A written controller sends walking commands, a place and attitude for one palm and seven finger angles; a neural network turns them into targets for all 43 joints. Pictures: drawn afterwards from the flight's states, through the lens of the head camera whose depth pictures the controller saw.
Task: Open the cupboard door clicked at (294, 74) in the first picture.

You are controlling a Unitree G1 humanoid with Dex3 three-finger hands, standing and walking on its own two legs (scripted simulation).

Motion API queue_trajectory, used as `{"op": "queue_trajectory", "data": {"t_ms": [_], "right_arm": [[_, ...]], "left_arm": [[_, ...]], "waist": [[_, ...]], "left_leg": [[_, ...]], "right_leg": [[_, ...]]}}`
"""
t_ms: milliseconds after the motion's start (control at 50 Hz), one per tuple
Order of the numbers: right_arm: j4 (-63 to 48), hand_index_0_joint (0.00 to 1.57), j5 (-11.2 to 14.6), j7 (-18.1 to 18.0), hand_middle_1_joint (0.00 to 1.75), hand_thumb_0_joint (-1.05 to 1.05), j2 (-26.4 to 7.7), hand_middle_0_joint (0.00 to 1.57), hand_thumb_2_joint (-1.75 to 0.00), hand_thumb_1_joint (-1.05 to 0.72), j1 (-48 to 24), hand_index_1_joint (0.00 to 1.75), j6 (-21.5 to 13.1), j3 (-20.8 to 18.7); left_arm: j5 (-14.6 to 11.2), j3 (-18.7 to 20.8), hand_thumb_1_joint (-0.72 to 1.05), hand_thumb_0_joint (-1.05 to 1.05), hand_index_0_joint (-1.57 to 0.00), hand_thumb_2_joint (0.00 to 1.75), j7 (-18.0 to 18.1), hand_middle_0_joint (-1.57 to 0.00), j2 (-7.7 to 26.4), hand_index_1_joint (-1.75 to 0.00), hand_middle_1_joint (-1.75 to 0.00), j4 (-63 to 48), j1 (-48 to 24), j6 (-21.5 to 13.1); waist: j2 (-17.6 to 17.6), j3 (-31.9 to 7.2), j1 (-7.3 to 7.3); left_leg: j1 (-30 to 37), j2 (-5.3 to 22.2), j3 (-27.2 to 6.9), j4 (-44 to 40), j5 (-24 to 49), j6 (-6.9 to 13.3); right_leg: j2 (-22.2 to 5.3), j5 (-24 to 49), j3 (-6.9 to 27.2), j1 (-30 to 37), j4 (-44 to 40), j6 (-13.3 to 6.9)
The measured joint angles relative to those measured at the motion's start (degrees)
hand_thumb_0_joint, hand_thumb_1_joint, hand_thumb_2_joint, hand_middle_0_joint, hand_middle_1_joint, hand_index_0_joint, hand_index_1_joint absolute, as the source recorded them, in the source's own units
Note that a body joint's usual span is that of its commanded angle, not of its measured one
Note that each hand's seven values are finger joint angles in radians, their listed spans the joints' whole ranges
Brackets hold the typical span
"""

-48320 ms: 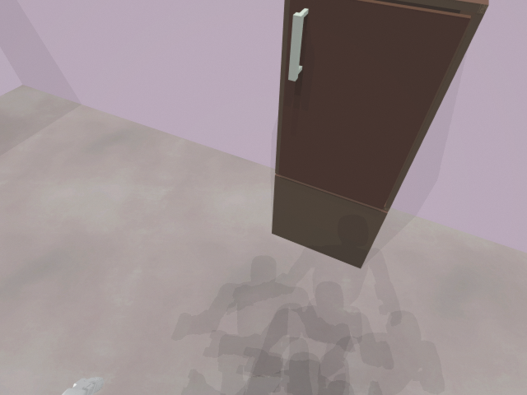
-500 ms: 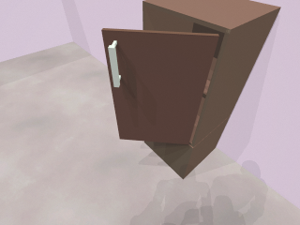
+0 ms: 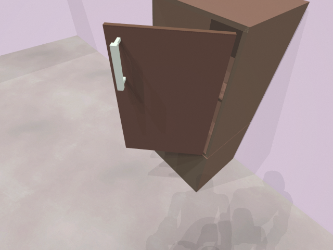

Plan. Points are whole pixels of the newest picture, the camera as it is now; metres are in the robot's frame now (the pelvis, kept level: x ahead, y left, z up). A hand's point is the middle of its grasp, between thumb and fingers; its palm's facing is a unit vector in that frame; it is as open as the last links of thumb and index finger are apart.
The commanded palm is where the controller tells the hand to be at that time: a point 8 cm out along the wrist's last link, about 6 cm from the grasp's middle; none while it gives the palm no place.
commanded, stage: come to a stop and stand still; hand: left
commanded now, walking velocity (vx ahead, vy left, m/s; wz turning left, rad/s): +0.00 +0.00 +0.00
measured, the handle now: (119, 65) +0.61 +0.19 +0.14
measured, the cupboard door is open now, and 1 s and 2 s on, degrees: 43 43 43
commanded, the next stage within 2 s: look again from close up in 0.06 s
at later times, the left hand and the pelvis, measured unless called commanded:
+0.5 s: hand out of the picture -0.01 +0.15 -0.18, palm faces +0.04 -0.99 -0.15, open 7.4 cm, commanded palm none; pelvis +0.00 +0.00 +0.00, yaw +0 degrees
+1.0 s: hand (102, 206) +0.21 +0.16 +0.02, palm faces +0.12 -0.99 +0.00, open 7.8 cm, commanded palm +0.12 +0.22 -0.03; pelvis +0.00 +0.00 -0.03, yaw +2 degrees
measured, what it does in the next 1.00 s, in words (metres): stands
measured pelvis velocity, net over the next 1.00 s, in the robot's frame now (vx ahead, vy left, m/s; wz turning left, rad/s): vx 0.00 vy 0.00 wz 0.04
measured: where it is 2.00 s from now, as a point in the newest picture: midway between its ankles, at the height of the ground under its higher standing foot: outside the picture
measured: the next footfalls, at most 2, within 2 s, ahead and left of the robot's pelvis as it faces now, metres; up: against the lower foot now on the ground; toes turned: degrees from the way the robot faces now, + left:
none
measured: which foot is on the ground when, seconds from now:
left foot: down 0.00-1.00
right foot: down 0.00-1.00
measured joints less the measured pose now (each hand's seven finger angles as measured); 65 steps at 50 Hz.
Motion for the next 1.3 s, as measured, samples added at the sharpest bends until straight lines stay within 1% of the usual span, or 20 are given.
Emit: {"op": "queue_trajectory", "data": {"t_ms": [220, 740, 760, 780, 800, 820, 860, 900, 920, 960, 980, 1020, 1040, 1060, 1080, 1120, 1160, 1200, 1260, 1300], "right_arm": [[0.9, 0.20, 0.0, -0.2, 0.30, 0.00, 1.2, 0.20, -0.90, -0.91, 0.0, 0.29, -0.1, 0.0], [0.3, 0.20, 0.0, -0.2, 0.30, 0.00, 0.6, 0.20, -0.90, -0.91, -1.1, 0.29, 0.0, 0.0], [-2.4, 0.20, 0.2, -0.5, 0.30, 0.01, 0.0, 0.20, -0.90, -0.91, -0.3, 0.29, -0.1, 0.5], [-5.1, 0.20, 0.7, -1.4, 0.30, 0.02, -0.8, 0.20, -0.90, -0.92, 1.2, 0.29, -2.1, 1.2], [-7.5, 0.20, 1.6, -2.0, 0.30, 0.02, -1.6, 0.20, -0.90, -0.93, 2.8, 0.29, -4.9, 1.3], [-9.7, 0.20, 2.6, -2.4, 0.30, 0.03, -2.5, 0.20, -0.90, -0.93, 3.8, 0.29, -7.7, 1.2], [-13.7, 0.20, 3.8, -3.1, 0.30, 0.03, -4.7, 0.20, -0.90, -0.93, 4.4, 0.29, -12.2, 0.8], [-17.1, 0.20, 3.8, -3.4, 0.30, 0.03, -7.0, 0.20, -0.90, -0.93, 3.1, 0.29, -15.4, 0.3], [-18.7, 0.20, 3.5, -3.3, 0.30, 0.03, -8.0, 0.20, -0.90, -0.92, 2.0, 0.29, -16.4, -0.2], [-21.8, 0.20, 2.6, -2.4, 0.30, 0.02, -9.2, 0.20, -0.90, -0.92, -0.7, 0.29, -17.5, -1.3], [-23.5, 0.20, 2.1, -1.7, 0.30, 0.02, -9.4, 0.20, -0.90, -0.92, -2.3, 0.29, -17.5, -1.9], [-27.5, 0.20, 1.5, 0.3, 0.30, 0.02, -9.6, 0.20, -0.90, -0.91, -5.3, 0.29, -16.7, -3.1], [-29.6, 0.20, 1.4, 1.2, 0.30, 0.02, -9.6, 0.20, -0.90, -0.91, -6.6, 0.29, -16.0, -3.5], [-31.7, 0.20, 1.5, 1.8, 0.30, 0.02, -9.5, 0.20, -0.90, -0.91, -7.8, 0.29, -15.2, -3.9], [-33.6, 0.20, 1.7, 2.0, 0.30, 0.01, -9.3, 0.20, -0.90, -0.91, -8.7, 0.29, -14.3, -4.1], [-37.1, 0.20, 2.1, 1.9, 0.30, 0.01, -8.9, 0.20, -0.90, -0.91, -9.8, 0.29, -12.6, -4.5], [-39.5, 0.20, 2.3, 1.3, 0.30, 0.01, -8.6, 0.20, -0.90, -0.91, -10.2, 0.29, -11.4, -4.4], [-40.7, 0.20, 2.2, 0.7, 0.30, 0.01, -8.3, 0.20, -0.90, -0.90, -10.0, 0.29, -10.9, -4.1], [-40.2, 0.20, 2.0, 0.1, 0.30, 0.01, -7.9, 0.20, -0.90, -0.90, -9.5, 0.29, -11.1, -2.7], [-38.6, 0.20, 2.1, -0.3, 0.30, 0.01, -7.5, 0.20, -0.90, -0.90, -9.4, 0.29, -11.5, -1.2]], "left_arm": [[-0.1, 0.4, 0.92, 0.01, -0.20, 0.89, 0.3, -0.20, 0.5, -0.30, -0.30, -0.1, -0.9, 0.1], [0.2, 0.3, 0.91, 0.00, -0.19, 0.89, 0.7, -0.20, -0.2, -0.30, -0.30, 0.1, 0.0, -0.1], [-2.2, -0.1, 0.92, 0.01, -0.20, 0.89, 0.9, -0.20, 0.0, -0.30, -0.30, -8.7, 2.7, 3.8], [-3.2, -0.2, 0.94, 0.04, -0.20, 0.89, 2.4, -0.20, 1.2, -0.30, -0.31, -18.9, 6.3, 7.5], [-4.7, 0.1, 0.97, 0.06, -0.20, 0.89, 4.0, -0.20, 2.6, -0.30, -0.31, -27.2, 9.6, 7.4], [-6.1, 0.2, 0.98, 0.07, -0.20, 0.89, 5.4, -0.20, 3.8, -0.31, -0.31, -34.2, 11.8, 6.5], [-8.8, 0.3, 0.97, 0.08, -0.20, 0.88, 6.8, -0.20, 5.4, -0.32, -0.32, -45.9, 13.4, 4.0], [-10.2, 0.4, 0.94, 0.07, -0.20, 0.87, 6.6, -0.20, 5.7, -0.33, -0.34, -54.2, 12.0, -0.3], [-10.5, 0.6, 0.91, 0.06, -0.20, 0.86, 5.8, -0.20, 5.5, -0.34, -0.35, -56.8, 10.2, -3.2], [-11.2, 1.4, 0.87, 0.05, -0.20, 0.85, 2.3, -0.20, 4.3, -0.36, -0.37, -59.2, 5.8, -10.4], [-11.9, 2.0, 0.84, 0.05, -0.20, 0.84, -0.4, -0.20, 3.5, -0.38, -0.38, -59.5, 3.9, -14.4], [-12.7, 3.2, 0.79, 0.03, -0.20, 0.83, -7.2, -0.20, 2.3, -0.40, -0.41, -59.4, 1.7, -21.6], [-12.5, 3.8, 0.76, 0.03, -0.20, 0.82, -10.5, -0.20, 2.1, -0.42, -0.42, -59.3, 1.6, -24.2], [-12.4, 4.2, 0.74, 0.02, -0.20, 0.81, -13.2, -0.21, 2.3, -0.43, -0.44, -59.6, 2.3, -25.7], [-12.3, 4.5, 0.71, 0.02, -0.21, 0.80, -15.2, -0.21, 2.7, -0.44, -0.45, -60.1, 3.5, -26.1], [-13.0, 5.1, 0.65, 0.01, -0.22, 0.78, -17.3, -0.22, 3.7, -0.47, -0.48, -61.6, 6.9, -24.6], [-13.7, 6.0, 0.60, 0.01, -0.22, 0.76, -17.3, -0.22, 4.7, -0.50, -0.51, -63.4, 10.5, -22.1], [-14.1, 7.3, 0.55, 0.01, -0.23, 0.74, -16.1, -0.23, 5.6, -0.53, -0.54, -65.5, 13.4, -20.9], [-15.0, 9.5, 0.48, 0.01, -0.23, 0.71, -15.7, -0.23, 7.0, -0.58, -0.58, -68.8, 14.7, -22.5], [-16.1, 10.5, 0.43, 0.01, -0.23, 0.69, -17.3, -0.23, 7.6, -0.61, -0.61, -69.9, 13.0, -24.0]], "waist": [[-0.2, 0.3, -0.12], [0.2, 0.2, 0.51], [0.3, 0.8, 0.21], [0.3, 1.0, 0.30], [0.3, 0.2, 0.10], [0.6, -0.6, -0.35], [1.8, -1.6, -1.24], [3.0, -2.6, -2.27], [3.3, -3.3, -2.68], [3.1, -5.0, -2.85], [2.6, -5.9, -2.78], [1.3, -6.5, -2.70], [0.8, -6.6, -2.71], [0.3, -6.9, -2.59], [-0.2, -7.2, -2.33], [-1.0, -7.4, -1.45], [-1.1, -7.4, -0.31], [-0.7, -7.4, 0.89], [0.3, -7.2, 2.34], [1.3, -6.7, 2.91]], "left_leg": [[0.7, 0.4, -0.1, -0.5, 0.0, -0.4], [1.1, 0.1, 0.0, -1.0, 0.2, -0.1], [0.7, 0.1, -0.1, 0.1, -0.3, -0.1], [0.6, 0.0, 0.1, 0.9, -0.8, 0.0], [-0.1, -0.2, 0.1, 1.8, -1.3, 0.0], [-1.0, -0.5, -0.1, 2.9, -1.9, 0.0], [-3.0, -0.8, -0.9, 5.7, -3.1, 0.2], [-5.7, -1.0, -1.8, 9.0, -4.4, 0.3], [-7.4, -1.0, -2.1, 10.9, -5.1, 0.2], [-11.8, -1.0, -2.1, 15.0, -6.6, 0.0], [-14.1, -0.8, -1.9, 17.2, -7.5, -0.2], [-17.6, -0.4, -1.3, 21.6, -9.5, -0.2], [-19.0, -0.1, -1.1, 23.6, -10.6, -0.2], [-20.3, 0.2, -0.9, 25.3, -11.6, -0.1], [-21.3, 0.4, -0.8, 26.8, -12.4, -0.1], [-22.8, 0.7, -0.8, 29.0, -13.9, -0.5], [-23.8, 1.0, -1.5, 30.5, -14.9, -0.8], [-24.7, 1.3, -2.7, 31.7, -15.7, -1.1], [-26.3, 1.6, -4.9, 33.2, -16.3, -1.5], [-27.0, 1.7, -6.1, 34.0, -16.6, -1.7]], "right_leg": [[0.4, 0.1, -0.1, 0.7, -0.8, -0.3], [0.2, 0.4, 0.1, 1.3, -1.4, 0.1], [0.1, 0.1, 0.0, 1.0, -0.5, 0.2], [0.0, -0.7, 0.2, 0.4, 1.0, 0.0], [-0.3, -1.8, 0.2, -0.6, 2.7, -0.2], [-0.6, -2.8, 0.1, -1.5, 4.2, -0.2], [-1.0, -4.2, -0.4, -2.9, 6.6, 0.0], [-0.8, -5.7, -0.5, -5.0, 9.2, 0.1], [-0.7, -6.5, -0.4, -6.5, 10.8, 0.1], [-0.5, -8.7, 0.0, -10.9, 15.0, -0.1], [-0.4, -9.5, 0.3, -13.3, 17.2, -0.2], [-0.1, -9.4, 0.9, -17.0, 21.1, -0.6], [0.1, -10.3, 1.0, -18.6, 23.2, -0.7], [0.3, -11.4, 1.1, -20.0, 25.0, -0.8], [0.5, -12.5, 1.3, -21.1, 26.6, -0.9], [0.7, -14.0, 1.2, -22.7, 28.8, -1.1], [1.0, -15.0, 0.5, -23.3, 29.9, -1.4], [1.2, -15.6, -0.7, -23.5, 30.2, -1.7], [1.3, -16.2, -2.8, -23.7, 30.1, -2.0], [1.5, -16.3, -4.1, -23.6, 29.9, -2.2]]}}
